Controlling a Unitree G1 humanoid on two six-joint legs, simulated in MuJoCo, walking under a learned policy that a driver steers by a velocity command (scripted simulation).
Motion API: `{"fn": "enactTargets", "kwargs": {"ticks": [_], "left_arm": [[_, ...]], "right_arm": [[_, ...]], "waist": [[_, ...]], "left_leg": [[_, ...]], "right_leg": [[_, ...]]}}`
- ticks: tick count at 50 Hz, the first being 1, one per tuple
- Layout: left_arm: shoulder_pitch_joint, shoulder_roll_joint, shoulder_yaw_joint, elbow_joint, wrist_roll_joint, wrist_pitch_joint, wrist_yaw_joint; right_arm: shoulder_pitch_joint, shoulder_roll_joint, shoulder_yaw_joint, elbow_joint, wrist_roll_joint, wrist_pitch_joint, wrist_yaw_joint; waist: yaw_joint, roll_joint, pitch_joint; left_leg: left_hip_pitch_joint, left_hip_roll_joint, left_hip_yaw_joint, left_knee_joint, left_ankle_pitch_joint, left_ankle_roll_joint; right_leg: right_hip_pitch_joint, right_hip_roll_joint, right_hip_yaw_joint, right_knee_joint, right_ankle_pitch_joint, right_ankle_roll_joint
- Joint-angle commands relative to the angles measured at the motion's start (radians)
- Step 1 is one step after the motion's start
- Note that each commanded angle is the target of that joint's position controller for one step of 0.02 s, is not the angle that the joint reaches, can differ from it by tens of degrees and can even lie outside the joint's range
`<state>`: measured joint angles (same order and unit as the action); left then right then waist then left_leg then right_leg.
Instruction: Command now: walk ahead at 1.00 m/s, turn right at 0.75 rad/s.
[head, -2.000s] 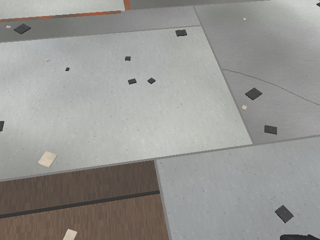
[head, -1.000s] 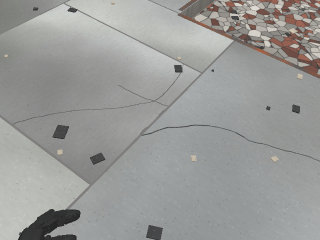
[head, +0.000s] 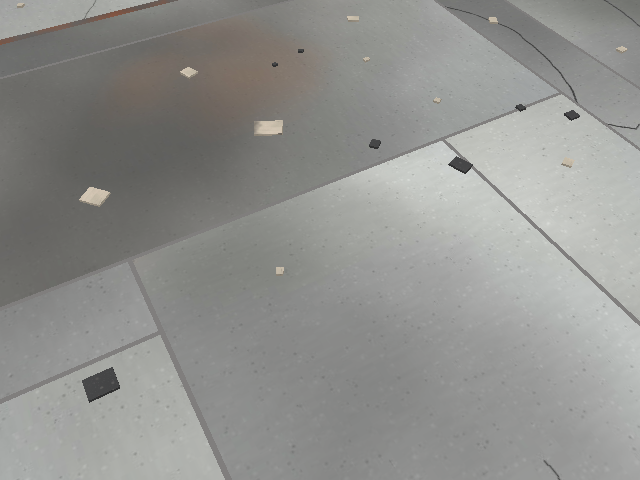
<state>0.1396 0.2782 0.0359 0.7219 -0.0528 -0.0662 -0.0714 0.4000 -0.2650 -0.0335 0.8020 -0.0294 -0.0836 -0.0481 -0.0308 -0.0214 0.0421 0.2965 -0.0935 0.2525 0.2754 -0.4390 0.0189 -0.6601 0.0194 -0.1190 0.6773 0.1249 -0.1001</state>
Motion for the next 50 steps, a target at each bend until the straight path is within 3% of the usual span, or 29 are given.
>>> {"fn": "enactTargets", "kwargs": {"ticks": [1, 2, 3, 4, 5, 6, 7, 10, 13, 15, 17, 19, 21, 22, 23, 24, 25, 26, 27, 30, 34, 39, 41, 42, 43, 44, 45, 47, 50], "left_arm": [[0.567, 0.245, 0.103, 0.063, -0.003, 0.041, 0.021], [0.693, 0.198, 0.08, 0.136, 0.007, 0.058, 0.038], [0.563, 0.144, 0.053, 0.105, 0.058, 0.03, 0.028], [0.433, 0.12, 0.043, 0.034, 0.071, 0.007, 0.028], [0.389, 0.095, 0.046, -0.009, 0.06, -0.006, 0.028], [0.299, 0.106, 0.048, -0.028, 0.054, -0.023, 0.022], [0.227, 0.123, 0.052, -0.049, 0.051, -0.038, 0.022], [0.181, 0.105, 0.047, -0.061, 0.036, -0.041, 0.045], [0.227, 0.087, 0.043, -0.034, 0.015, -0.026, 0.077], [0.256, 0.108, 0.052, -0.013, 0.011, -0.01, 0.084], [0.282, 0.109, 0.056, 0.005, 0.0, -0.004, 0.086], [0.282, 0.096, 0.06, 0.013, -0.004, 0.0, 0.09], [0.222, 0.104, 0.064, -0.009, 0.017, 0.005, 0.084], [0.177, 0.054, 0.046, -0.051, 0.053, 0.011, 0.078], [0.38, -0.064, 0.008, -0.099, 0.015, 0.005, 0.07], [0.36, 0.042, 0.011, -0.087, -0.011, 0.016, 0.081], [0.218, 0.112, 0.028, -0.102, 0.003, 0.028, 0.088], [0.114, 0.139, 0.04, -0.128, 0.027, 0.035, 0.09], [0.058, 0.145, 0.05, -0.155, 0.047, 0.039, 0.087], [0.058, 0.061, 0.035, -0.189, 0.015, 0.066, 0.07], [0.042, 0.058, 0.023, -0.188, 0.035, 0.062, 0.043], [-0.015, 0.123, 0.048, -0.194, 0.057, 0.048, 0.011], [0.102, 0.163, 0.07, -0.159, 0.069, 0.037, 0.029], [0.152, 0.227, 0.074, -0.161, 0.09, 0.037, 0.052], [0.099, 0.186, 0.027, -0.195, 0.134, 0.033, 0.066], [0.116, 0.129, 0.022, -0.191, 0.109, 0.041, 0.058], [0.075, 0.14, 0.026, -0.163, 0.084, 0.042, 0.047], [-0.033, 0.115, 0.019, -0.131, 0.067, 0.04, 0.05], [-0.108, 0.153, 0.042, -0.126, 0.088, 0.049, 0.078]], "right_arm": [[-0.263, -0.268, -0.073, -0.134, 0.004, 0.011, -0.019], [-0.36, -0.114, -0.031, -0.152, 0.014, -0.017, 0.024], [-0.25, 0.063, 0.02, -0.224, 0.037, -0.056, 0.053], [-0.171, 0.016, 0.034, -0.272, 0.067, -0.096, 0.072], [-0.244, -0.078, 0.018, -0.287, 0.074, -0.114, 0.082], [-0.256, -0.089, 0.01, -0.287, 0.065, -0.111, 0.081], [-0.258, -0.085, 0.011, -0.273, 0.037, -0.097, 0.069], [-0.258, -0.125, -0.005, -0.262, 0.017, -0.062, 0.035], [-0.465, -0.046, 0.021, -0.341, -0.001, -0.056, 0.027], [-0.528, -0.013, 0.022, -0.37, 0.017, -0.058, 0.035], [-0.52, -0.058, -0.006, -0.372, 0.051, -0.061, 0.036], [-0.505, -0.106, -0.032, -0.373, 0.072, -0.07, 0.035], [-0.269, -0.169, -0.075, -0.33, 0.077, -0.08, 0.031], [-0.009, -0.208, -0.087, -0.293, 0.063, -0.071, 0.022], [0.032, -0.31, -0.096, -0.264, 0.003, -0.065, 0.039], [0.009, -0.229, -0.09, -0.265, 0.007, -0.054, 0.048], [-0.052, -0.132, -0.07, -0.283, 0.008, -0.038, 0.037], [-0.115, -0.108, -0.059, -0.27, 0.005, -0.023, 0.034], [-0.146, -0.101, -0.056, -0.25, 0.006, -0.013, 0.034], [-0.219, -0.077, -0.047, -0.184, 0.027, -0.014, 0.032], [-0.286, -0.188, -0.078, -0.147, 0.039, -0.006, 0.024], [-0.234, -0.246, -0.086, -0.098, 0.083, -0.011, 0.03], [-0.193, -0.219, -0.067, -0.072, 0.076, -0.012, 0.038], [-0.151, -0.162, -0.037, -0.086, 0.03, -0.012, 0.045], [0.025, -0.075, 0.007, -0.052, 0.019, -0.001, 0.064], [0.027, -0.193, -0.019, -0.011, 0.053, 0.02, 0.07], [-0.057, -0.214, -0.028, -0.041, 0.08, 0.035, 0.07], [-0.135, -0.188, -0.028, -0.05, 0.067, 0.075, 0.039], [-0.047, -0.168, -0.041, -0.033, 0.053, 0.121, 0.014]], "waist": [[0.372, 0.142, -0.184], [0.399, -0.165, -0.104], [0.186, -0.408, -0.098], [0.115, -0.303, -0.216], [0.114, -0.04, -0.166], [0.027, 0.147, -0.048], [-0.01, 0.189, -0.003], [-0.031, 0.138, 0.047], [0.066, 0.048, 0.084], [0.12, -0.019, 0.04], [0.132, -0.057, -0.006], [0.112, -0.085, -0.023], [-0.041, -0.097, -0.176], [-0.156, -0.067, -0.356], [-0.016, 0.444, -0.535], [-0.038, 0.442, -0.481], [-0.081, 0.273, -0.306], [-0.07, 0.106, -0.166], [-0.042, 0.056, -0.091], [0.031, 0.13, -0.003], [0.049, 0.108, -0.064], [0.054, 0.077, -0.092], [0.132, 0.02, -0.15], [0.138, -0.135, -0.241], [0.046, -0.263, -0.481], [0.108, -0.113, -0.566], [0.093, -0.083, -0.436], [0.046, -0.038, -0.23], [-0.015, -0.084, -0.167]], "left_leg": [[-0.386, 0.275, -0.068, 0.714, 1.645, -0.046], [-0.664, 0.057, -0.059, 1.259, 0.444, -0.041], [-1.074, -0.049, -0.272, 1.551, -0.176, -0.05], [-1.213, -0.032, -0.417, 1.535, -0.142, -0.002], [-1.17, 0.019, -0.435, 1.356, -0.021, 0.064], [-1.111, 0.061, -0.428, 1.199, 0.068, 0.071], [-1.037, 0.089, -0.438, 1.107, 0.103, 0.051], [-0.925, 0.148, -0.421, 0.885, 0.142, -0.031], [-0.806, 0.12, -0.337, 0.52, 0.352, -0.086], [-0.645, 0.059, -0.298, 0.344, 0.5, -0.108], [-0.576, 0.04, -0.335, 0.253, 0.538, -0.124], [-0.569, 0.053, -0.368, 0.184, 0.486, -0.105], [-0.326, 0.089, -0.361, 0.208, 0.397, -0.045], [-0.018, 0.238, -0.481, 0.306, 0.256, 0.017], [0.301, 0.542, -1.082, 0.145, 0.164, 0.227], [0.265, 0.571, -1.233, 0.092, -0.017, 0.249], [0.133, 0.5, -1.002, 0.094, 0.114, 0.203], [-0.056, 0.446, -0.782, 0.105, 0.413, 0.166], [-0.193, 0.403, -0.639, 0.116, 0.654, 0.149], [-0.401, 0.347, -0.429, 0.035, 0.775, 0.13], [-0.468, 0.328, -0.26, -0.011, 0.834, 0.135], [-0.421, 0.32, -0.187, 0.114, 0.927, 0.092], [-0.482, 0.27, -0.155, 0.335, 0.902, 0.053], [-0.648, 0.195, -0.133, 0.63, 0.433, 0.001], [-0.772, 0.112, -0.294, 0.927, -0.325, -0.05], [-0.749, 0.128, -0.429, 1.002, -0.319, -0.069], [-0.828, 0.161, -0.391, 0.968, -0.274, -0.077], [-0.829, 0.206, -0.343, 0.856, -0.18, -0.105], [-0.717, 0.18, -0.27, 0.889, -0.064, -0.147]], "right_leg": [[0.707, 0.022, 0.062, 0.051, -0.114, -0.103], [0.839, -0.021, 0.131, -0.023, -0.028, -0.14], [0.957, -0.05, 0.463, -0.016, -0.164, -0.26], [0.996, -0.205, 0.884, -0.274, -0.619, -0.377], [0.894, -0.227, 0.981, -0.449, -0.821, -0.325], [0.691, -0.226, 0.969, -0.495, -0.839, -0.291], [0.55, -0.181, 0.933, -0.492, -0.757, -0.286], [0.353, -0.07, 0.714, -0.491, -0.481, -0.26], [0.216, 0.03, 0.535, -0.474, -0.324, -0.201], [0.164, 0.06, 0.513, -0.444, -0.342, -0.146], [0.248, 0.045, 0.564, -0.385, -0.398, -0.121], [0.384, 0.018, 0.603, -0.287, -0.325, -0.093], [0.434, 0.032, 0.558, 0.008, -0.042, -0.032], [0.294, 0.054, 0.489, 0.338, -0.112, 0.007], [-0.03, 0.169, 0.379, 0.685, -0.764, 0.064], [-0.188, 0.036, 0.334, 0.82, -0.697, 0.079], [-0.233, -0.008, 0.297, 0.836, -0.617, 0.091], [-0.198, -0.038, 0.252, 0.801, -0.555, 0.105], [-0.158, -0.063, 0.232, 0.757, -0.552, 0.114], [-0.083, -0.125, 0.192, 0.554, -0.551, 0.121], [0.105, -0.105, 0.144, 0.19, -0.243, 0.117], [0.329, -0.008, 0.11, -0.077, -0.151, 0.033], [0.582, 0.027, 0.109, -0.205, 0.015, -0.025], [0.806, -0.178, 0.302, -0.157, 0.57, -0.103], [0.992, -0.505, 0.622, -0.096, 1.0, -0.307], [0.932, -0.479, 0.583, -0.107, 0.811, -0.332], [0.831, -0.413, 0.495, -0.174, 0.536, -0.282], [0.595, -0.325, 0.377, -0.27, 0.209, -0.181], [0.37, -0.306, 0.236, -0.368, 0.092, -0.177]]}}
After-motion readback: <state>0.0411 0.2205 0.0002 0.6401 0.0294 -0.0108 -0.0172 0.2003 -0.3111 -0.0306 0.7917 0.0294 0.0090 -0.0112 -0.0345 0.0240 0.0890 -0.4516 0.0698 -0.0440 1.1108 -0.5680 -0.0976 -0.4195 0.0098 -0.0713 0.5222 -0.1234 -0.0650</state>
